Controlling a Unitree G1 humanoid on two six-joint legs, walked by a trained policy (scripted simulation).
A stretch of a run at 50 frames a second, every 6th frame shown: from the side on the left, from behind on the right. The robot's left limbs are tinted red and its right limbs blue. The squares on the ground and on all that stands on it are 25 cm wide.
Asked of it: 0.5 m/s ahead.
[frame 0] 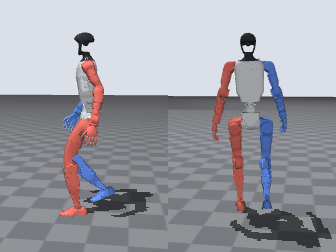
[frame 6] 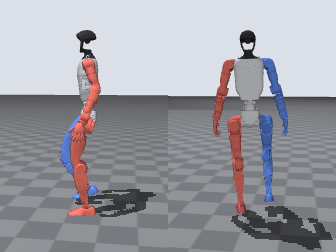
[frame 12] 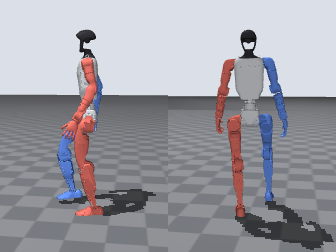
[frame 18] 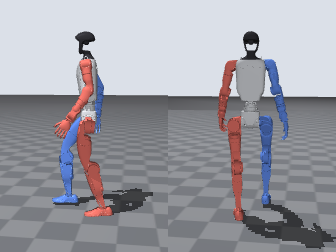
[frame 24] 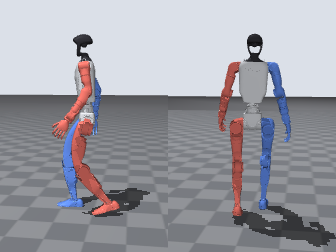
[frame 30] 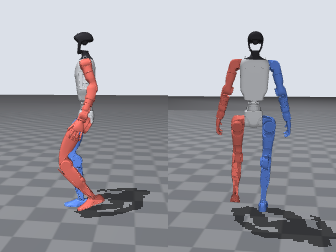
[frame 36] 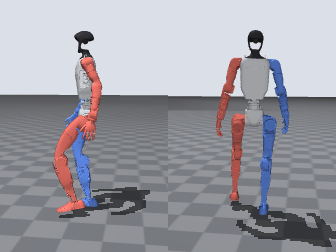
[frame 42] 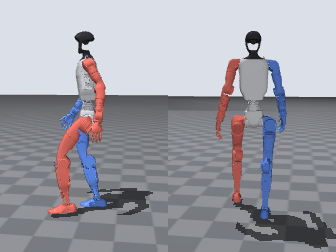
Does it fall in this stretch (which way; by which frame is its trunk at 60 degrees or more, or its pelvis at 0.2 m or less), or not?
no
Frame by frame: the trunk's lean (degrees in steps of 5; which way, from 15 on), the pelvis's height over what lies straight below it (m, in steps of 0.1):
0: 5, 0.8
6: 5, 0.8
12: 5, 0.8
18: 5, 0.8
24: 5, 0.8
30: 5, 0.8
36: 5, 0.8
42: 5, 0.8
